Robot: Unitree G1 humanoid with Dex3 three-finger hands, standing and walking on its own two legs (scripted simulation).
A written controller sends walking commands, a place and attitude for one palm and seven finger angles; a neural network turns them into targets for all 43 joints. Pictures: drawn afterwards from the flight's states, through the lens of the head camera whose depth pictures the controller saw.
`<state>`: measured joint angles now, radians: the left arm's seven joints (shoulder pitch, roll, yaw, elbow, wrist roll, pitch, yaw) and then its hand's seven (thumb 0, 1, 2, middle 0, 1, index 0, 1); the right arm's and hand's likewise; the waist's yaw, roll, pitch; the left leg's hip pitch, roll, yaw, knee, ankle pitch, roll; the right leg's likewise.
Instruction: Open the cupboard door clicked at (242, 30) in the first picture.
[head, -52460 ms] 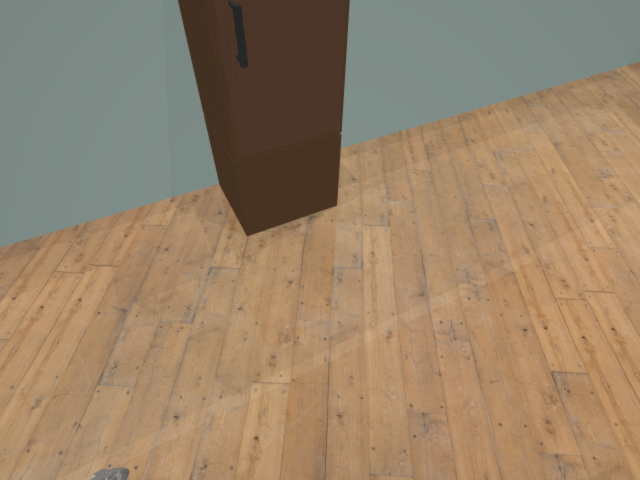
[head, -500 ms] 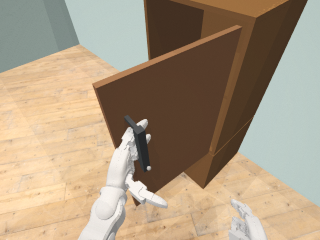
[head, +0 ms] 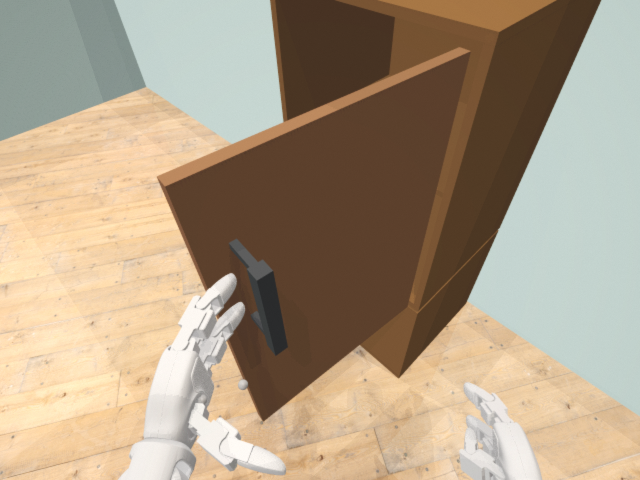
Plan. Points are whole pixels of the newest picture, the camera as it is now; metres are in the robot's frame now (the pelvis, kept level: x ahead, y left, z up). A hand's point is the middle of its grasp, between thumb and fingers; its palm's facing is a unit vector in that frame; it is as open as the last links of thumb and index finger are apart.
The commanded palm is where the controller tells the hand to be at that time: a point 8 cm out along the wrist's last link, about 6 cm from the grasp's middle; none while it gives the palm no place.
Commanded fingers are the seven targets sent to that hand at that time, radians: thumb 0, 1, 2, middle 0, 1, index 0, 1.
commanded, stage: slide the hand sideways off the handle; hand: left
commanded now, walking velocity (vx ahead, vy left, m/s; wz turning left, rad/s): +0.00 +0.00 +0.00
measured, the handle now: (259, 300) +0.30 +0.10 +0.10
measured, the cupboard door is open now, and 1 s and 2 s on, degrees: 84 84 84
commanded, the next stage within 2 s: draw the hand back to the body in 0.44 s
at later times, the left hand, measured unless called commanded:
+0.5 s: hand (188, 417) +0.17 +0.14 +0.09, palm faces +0.02 -1.00 -0.04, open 16.3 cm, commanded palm +0.14 +0.20 +0.10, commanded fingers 0.00 -0.50 0.30 -0.15 -0.30 -0.15 -0.30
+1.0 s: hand (139, 397) +0.17 +0.18 +0.12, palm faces +0.03 -1.00 -0.08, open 16.3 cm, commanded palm +0.13 +0.25 +0.14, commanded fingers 0.00 -0.36 0.36 -0.16 -0.30 -0.16 -0.30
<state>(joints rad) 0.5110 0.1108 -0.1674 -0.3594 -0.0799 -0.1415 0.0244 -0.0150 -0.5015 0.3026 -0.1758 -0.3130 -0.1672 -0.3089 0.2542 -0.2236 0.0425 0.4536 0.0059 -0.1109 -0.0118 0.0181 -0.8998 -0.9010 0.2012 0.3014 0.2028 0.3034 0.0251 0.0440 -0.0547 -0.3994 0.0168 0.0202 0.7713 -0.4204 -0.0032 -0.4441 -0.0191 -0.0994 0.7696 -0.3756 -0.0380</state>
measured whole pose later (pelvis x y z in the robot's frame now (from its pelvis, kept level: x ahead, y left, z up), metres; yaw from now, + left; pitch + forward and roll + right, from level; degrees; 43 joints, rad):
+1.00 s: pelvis +0.00 +0.02 +0.00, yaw +1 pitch +2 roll -2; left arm 0.60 0.23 0.09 -0.49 -0.24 -0.06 -0.17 -0.01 -0.50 0.30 -0.15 -0.30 -0.15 -0.30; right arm 0.27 -0.23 0.06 0.50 0.04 -0.22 -0.06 0.02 -0.90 -0.90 0.20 0.30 0.20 0.30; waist 0.05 0.06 -0.07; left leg -0.39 0.01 0.00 0.80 -0.44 0.02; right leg -0.41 -0.03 -0.11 0.75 -0.37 -0.01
